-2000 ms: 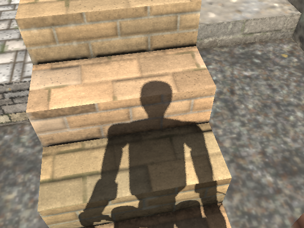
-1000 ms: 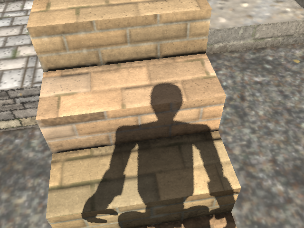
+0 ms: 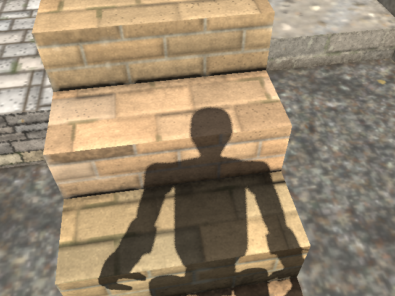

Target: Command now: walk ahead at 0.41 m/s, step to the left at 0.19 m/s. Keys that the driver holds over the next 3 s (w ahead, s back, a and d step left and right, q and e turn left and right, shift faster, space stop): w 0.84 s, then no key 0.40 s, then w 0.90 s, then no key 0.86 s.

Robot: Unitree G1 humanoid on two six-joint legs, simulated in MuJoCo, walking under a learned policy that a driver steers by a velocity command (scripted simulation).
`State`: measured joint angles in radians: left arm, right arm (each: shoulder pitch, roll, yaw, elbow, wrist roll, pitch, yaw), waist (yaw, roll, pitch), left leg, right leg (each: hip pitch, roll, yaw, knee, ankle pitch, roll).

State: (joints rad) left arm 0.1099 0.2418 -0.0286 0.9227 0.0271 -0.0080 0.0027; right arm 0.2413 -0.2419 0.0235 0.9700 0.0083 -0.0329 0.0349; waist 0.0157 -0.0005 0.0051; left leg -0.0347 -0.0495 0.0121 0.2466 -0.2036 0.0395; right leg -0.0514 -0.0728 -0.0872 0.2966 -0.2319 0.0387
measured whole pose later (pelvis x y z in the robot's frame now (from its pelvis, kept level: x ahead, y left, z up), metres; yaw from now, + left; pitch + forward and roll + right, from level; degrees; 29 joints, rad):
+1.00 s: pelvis +0.00 -0.01 +0.00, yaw +1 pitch -1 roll +0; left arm 0.13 0.24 -0.04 0.97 0.01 -0.01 0.01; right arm 0.21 -0.22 0.05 0.96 -0.01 -0.06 0.01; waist 0.00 -0.01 0.01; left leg -0.04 -0.03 0.00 0.27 -0.22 0.02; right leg -0.03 -0.05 -0.11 0.27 -0.23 0.03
